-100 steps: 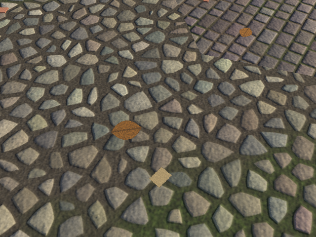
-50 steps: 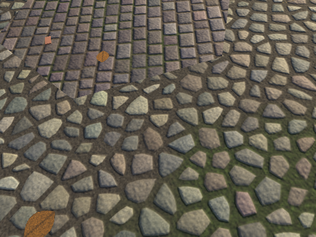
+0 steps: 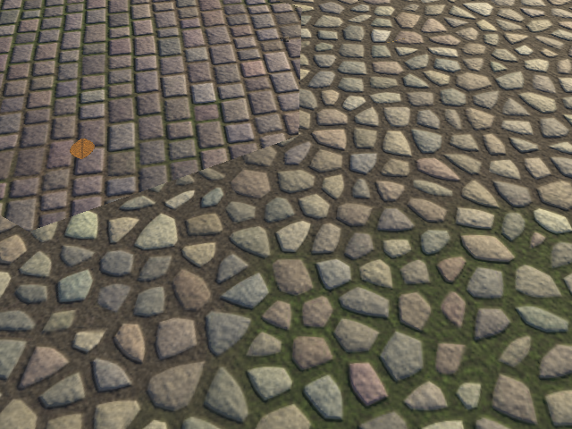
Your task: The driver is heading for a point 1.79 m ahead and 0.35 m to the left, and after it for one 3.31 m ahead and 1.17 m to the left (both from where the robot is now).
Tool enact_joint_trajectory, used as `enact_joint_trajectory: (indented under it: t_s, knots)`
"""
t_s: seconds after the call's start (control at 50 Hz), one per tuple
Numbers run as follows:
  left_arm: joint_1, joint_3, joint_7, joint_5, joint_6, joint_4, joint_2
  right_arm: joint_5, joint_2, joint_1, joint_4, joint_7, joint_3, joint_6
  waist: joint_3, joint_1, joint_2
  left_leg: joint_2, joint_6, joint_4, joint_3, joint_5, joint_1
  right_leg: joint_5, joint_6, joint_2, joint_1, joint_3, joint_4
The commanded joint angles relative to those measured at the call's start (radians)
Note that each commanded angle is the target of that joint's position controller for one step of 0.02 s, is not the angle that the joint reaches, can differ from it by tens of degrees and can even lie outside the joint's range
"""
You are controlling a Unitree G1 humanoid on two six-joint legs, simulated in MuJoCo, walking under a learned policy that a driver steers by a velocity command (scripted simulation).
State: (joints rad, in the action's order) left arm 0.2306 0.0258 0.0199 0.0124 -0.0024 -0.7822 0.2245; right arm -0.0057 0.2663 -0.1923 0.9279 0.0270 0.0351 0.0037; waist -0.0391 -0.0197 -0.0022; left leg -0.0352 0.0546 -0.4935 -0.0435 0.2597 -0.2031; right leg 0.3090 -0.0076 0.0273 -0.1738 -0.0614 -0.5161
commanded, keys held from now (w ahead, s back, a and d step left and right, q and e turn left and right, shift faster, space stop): no key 0.46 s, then w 0.54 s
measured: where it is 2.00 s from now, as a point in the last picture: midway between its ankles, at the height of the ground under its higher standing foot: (290, 330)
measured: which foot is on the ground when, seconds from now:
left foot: down 0.00-1.00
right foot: down 0.00-0.68, up 0.70-1.00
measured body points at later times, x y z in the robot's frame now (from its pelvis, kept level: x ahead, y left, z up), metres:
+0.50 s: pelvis +0.00 +0.00 +0.00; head +0.01 +0.00 +0.45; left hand +0.05 +0.26 -0.14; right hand +0.04 -0.26 -0.15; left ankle +0.01 +0.15 -0.74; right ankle -0.02 -0.12 -0.74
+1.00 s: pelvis +0.15 +0.04 +0.01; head +0.17 +0.05 +0.46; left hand +0.34 +0.28 -0.11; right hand +0.04 -0.20 -0.13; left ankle +0.02 +0.13 -0.74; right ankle +0.30 -0.12 -0.69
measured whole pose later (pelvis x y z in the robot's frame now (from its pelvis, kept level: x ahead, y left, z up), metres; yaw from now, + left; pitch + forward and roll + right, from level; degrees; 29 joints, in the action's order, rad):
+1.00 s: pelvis +0.15 +0.04 +0.01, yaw +1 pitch +1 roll +0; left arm 0.05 0.04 -0.02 -0.03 -0.08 -0.87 0.26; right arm 0.00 0.19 -0.50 1.07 0.01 0.01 -0.08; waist -0.02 -0.09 0.03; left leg 0.02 -0.04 -0.17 0.01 0.29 0.10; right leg 0.05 -0.01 -0.07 -0.62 0.02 -0.70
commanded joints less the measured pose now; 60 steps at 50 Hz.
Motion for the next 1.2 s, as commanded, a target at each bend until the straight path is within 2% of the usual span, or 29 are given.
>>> enact_joint_trajectory:
  t_s: [0.02, 0.46, 0.48, 0.5, 0.52, 0.56, 0.58, 0.6, 0.62, 0.66, 0.68, 0.7, 0.72, 0.74, 0.76, 0.8, 0.82, 0.84, 0.88, 0.94, 1.0, 1.04, 1.08, 1.1, 1.12, 1.14, 1.16, 1.18, 1.2]
  knots:
    - [0.004, 0.03, 0.003, -0.002, -0.014, 0.034, 0.118, 0.001, 0.108, 0.004, -0.021, 0.008, 0.022, -0.009, 0.026, 0.003, 0.013, -0.008, -0.007, 0.052, -0.004, -0.15, 0.03, -0.197, -0.02, -0.06, -0.039, -0.057, 0.112]
    - [0.054, 0.015, 0.012, -0.011, -0.015, -0.148, 0.107, 0.005, 0.079, -0.046, 0.116, 0.025, 0.014, 0.003, -0.002, 0.003, 0.004, 0.005, -0.017, 0.067, 0.009, -0.154, 0.03, -0.193, -0.009, -0.034, -0.044, -0.017, 0.125]
    - [0.07, 0.014, 0.014, -0.011, -0.013, -0.162, 0.102, 0.005, 0.066, -0.064, 0.128, 0.026, 0.011, 0.004, 0.019, 0.004, 0.013, 0.021, -0.019, 0.062, 0.027, -0.066, 0.036, -0.087, -0.013, -0.027, -0.036, -0.013, 0.137]
    - [0.075, 0.019, 0.017, -0.017, -0.009, -0.168, 0.116, 0.011, 0.062, -0.066, 0.132, 0.027, 0.011, 0.005, 0.005, 0.01, 0.027, 0.05, -0.026, 0.028, 0.058, 0.072, 0.009, 0.105, -0.029, -0.022, -0.049, -0.02, 0.15]
    - [0.077, 0.026, 0.02, -0.023, -0.006, -0.168, 0.141, 0.016, 0.061, -0.057, 0.127, 0.027, 0.011, 0.003, -0.027, 0.017, 0.058, 0.075, -0.036, -0.022, 0.084, 0.21, -0.042, 0.307, -0.058, -0.041, -0.079, -0.059, 0.177]
    - [0.118, 0.04, 0.018, -0.031, -0.015, -0.172, 0.188, 0.016, 0.037, -0.014, 0.096, 0.02, 0.005, -0.02, -0.098, 0.045, 0.148, 0.081, -0.051, -0.157, 0.107, 0.253, -0.162, 0.548, -0.138, -0.166, -0.111, -0.246, 0.281]
    - [0.123, 0.049, 0.017, -0.035, -0.024, -0.172, 0.212, 0.022, 0.025, -0.015, 0.086, 0.01, 0.001, -0.038, -0.114, 0.043, 0.2, 0.061, -0.064, -0.247, 0.094, 0.206, -0.206, 0.582, -0.186, -0.248, -0.11, -0.356, 0.334]
    - [0.115, 0.052, 0.016, -0.039, -0.034, -0.17, 0.212, 0.028, 0.026, -0.011, 0.08, -0.001, 0.001, -0.056, -0.142, 0.041, 0.204, 0.03, -0.084, -0.29, 0.062, 0.194, -0.22, 0.562, -0.218, -0.293, -0.139, -0.421, 0.359]
    - [0.087, 0.049, 0.013, -0.04, -0.041, -0.161, 0.199, 0.035, 0.025, -0.022, 0.078, -0.01, 0.002, -0.072, -0.155, 0.02, 0.195, 0.012, -0.106, -0.267, 0.052, 0.216, -0.218, 0.508, -0.22, -0.303, -0.142, -0.42, 0.353]
    - [-0.012, 0.042, 0.007, -0.051, -0.04, -0.132, 0.177, 0.038, 0.019, -0.143, 0.122, -0.024, 0.005, -0.093, -0.13, -0.059, 0.152, 0.026, -0.139, -0.012, 0.081, 0.128, 0.018, 0.363, -0.154, -0.22, -0.229, -0.267, 0.269]
    - [-0.042, 0.035, 0.006, -0.047, -0.042, -0.117, 0.152, 0.028, 0.038, -0.23, 0.164, -0.026, 0.016, -0.096, -0.099, -0.085, 0.085, 0.038, -0.127, 0.048, 0.055, 0.039, 0.161, 0.239, -0.113, -0.142, -0.288, -0.165, 0.148]
    - [-0.06, 0.015, 0.002, -0.036, -0.051, -0.1, 0.082, 0.021, 0.111, -0.351, 0.19, -0.025, 0.037, -0.098, -0.038, -0.116, -0.123, -0.127, -0.172, 0.183, -0.216, 0.161, 0.286, 0.125, -0.044, -0.027, -0.388, 0.003, -0.161]
    - [-0.071, 0.017, 0.01, -0.041, -0.07, -0.055, 0.073, 0.017, 0.225, -0.445, 0.198, -0.04, 0.058, -0.107, -0.015, -0.127, -0.331, -0.329, -0.306, 0.341, -0.635, 0.279, 0.354, 0.248, -0.016, 0.05, -0.553, 0.045, -0.416]
    - [-0.054, 0.026, 0.006, -0.06, -0.084, -0.062, 0.113, 0.004, 0.161, -0.364, 0.178, -0.042, 0.035, -0.12, -0.06, -0.074, -0.206, -0.37, -0.337, 0.352, -0.689, 0.319, 0.305, 0.249, -0.032, -0.011, -0.616, -0.041, -0.59]
    - [-0.03, 0.027, -0.005, -0.067, -0.095, -0.077, 0.116, 0.011, 0.105, -0.292, 0.148, -0.041, 0.021, -0.127, -0.109, -0.042, -0.135, -0.331, -0.307, 0.344, -0.568, 0.284, 0.284, 0.145, -0.053, -0.058, -0.656, -0.053, -0.644]
    - [-0.048, 0.037, -0.014, -0.049, -0.109, -0.089, 0.128, 0.016, 0.082, -0.239, 0.122, -0.047, 0.012, -0.126, -0.105, -0.025, -0.088, -0.257, -0.241, 0.353, -0.374, 0.1, 0.296, -0.018, -0.068, -0.115, -0.674, -0.014, -0.596]
    - [-0.071, 0.043, -0.021, -0.039, -0.11, -0.085, 0.133, 0.011, 0.048, -0.253, 0.121, -0.046, 0.001, -0.118, -0.087, -0.03, -0.087, -0.218, -0.218, 0.358, -0.287, -0.022, 0.294, -0.071, -0.064, -0.131, -0.643, 0.004, -0.56]
    - [-0.082, 0.042, -0.029, -0.036, -0.109, -0.082, 0.115, 0.007, 0.041, -0.282, 0.127, -0.042, -0.003, -0.112, -0.072, -0.035, -0.111, -0.197, -0.215, 0.357, -0.227, -0.142, 0.292, -0.102, -0.052, -0.132, -0.617, 0.028, -0.524]
    - [-0.129, 0.034, -0.038, -0.033, -0.101, -0.067, 0.08, 0.005, 0.05, -0.318, 0.129, -0.029, -0.005, -0.099, -0.06, -0.044, -0.098, -0.172, -0.221, 0.355, -0.143, -0.297, 0.295, -0.148, -0.022, -0.122, -0.611, 0.066, -0.441]
    - [-0.271, 0.014, -0.044, -0.036, -0.098, -0.011, 0.042, 0.002, 0.089, -0.318, 0.111, -0.011, -0.002, -0.088, -0.088, -0.066, -0.083, -0.148, -0.221, 0.391, -0.075, -0.304, 0.196, -0.255, 0.007, -0.092, -0.529, 0.103, -0.216]
    - [-0.35, 0.009, -0.054, -0.043, -0.097, 0.02, 0.056, 0.011, 0.112, -0.351, 0.116, -0.005, 0.006, -0.088, -0.117, -0.073, -0.104, -0.167, -0.23, 0.423, -0.054, -0.277, 0.158, -0.328, 0.003, -0.066, -0.439, 0.118, -0.09]
    - [-0.374, 0.01, -0.062, -0.046, -0.099, 0.038, 0.076, 0.022, 0.114, -0.351, 0.12, -0.003, 0.012, -0.087, -0.128, -0.055, -0.104, -0.198, -0.222, 0.409, -0.046, -0.322, 0.209, -0.334, -0.022, -0.069, -0.431, 0.095, -0.039]
    - [-0.348, 0.022, -0.068, -0.044, -0.104, 0.041, 0.109, 0.022, 0.127, -0.331, 0.113, -0.003, 0.022, -0.081, -0.092, -0.012, -0.104, -0.221, -0.202, 0.338, -0.029, -0.503, 0.278, -0.299, -0.055, -0.053, -0.371, 0.093, -0.009]
    - [-0.295, 0.034, -0.066, -0.043, -0.105, 0.03, 0.134, 0.018, 0.141, -0.316, 0.106, -0.003, 0.028, -0.076, -0.04, 0.024, -0.12, -0.224, -0.191, 0.262, -0.017, -0.694, 0.301, -0.273, -0.073, -0.026, -0.285, 0.11, -0.017]
    - [-0.174, 0.054, -0.061, -0.044, -0.103, -0.004, 0.167, 0.011, 0.145, -0.3, 0.098, -0.004, 0.031, -0.067, 0.044, 0.09, -0.132, -0.204, -0.175, 0.114, 0.008, -0.867, 0.294, -0.253, -0.098, 0.005, -0.13, 0.129, -0.024]
    - [0.0, 0.078, -0.052, -0.048, -0.097, -0.058, 0.206, 0.004, 0.135, -0.288, 0.085, -0.005, 0.026, -0.059, 0.15, 0.17, -0.123, -0.161, -0.146, -0.093, 0.033, -0.882, 0.206, -0.255, -0.129, 0.002, 0.104, 0.121, -0.022]
    - [0.176, 0.095, -0.04, -0.034, -0.089, -0.094, 0.28, -0.016, 0.091, -0.307, 0.056, -0.007, 0.008, -0.06, 0.294, 0.206, 0.022, -0.091, -0.121, -0.425, 0.059, -0.512, -0.041, -0.17, -0.194, -0.212, 0.415, -0.144, -0.036]
    - [0.212, 0.093, -0.054, -0.022, -0.09, -0.117, 0.305, 0.004, -0.071, -0.445, 0.06, -0.021, -0.031, -0.083, 0.448, 0.112, 0.306, 0.104, -0.074, -0.75, -0.015, 0.278, -0.358, 0.128, -0.357, -0.428, 0.643, -0.668, 0.159]
    - [0.145, 0.066, -0.057, -0.03, -0.095, -0.113, 0.201, 0.035, 0.049, -0.34, 0.051, -0.025, -0.005, -0.111, 0.314, 0.137, 0.195, 0.055, -0.1, -0.862, -0.109, 0.29, -0.464, 0.201, -0.304, -0.383, 0.534, -0.693, 0.259]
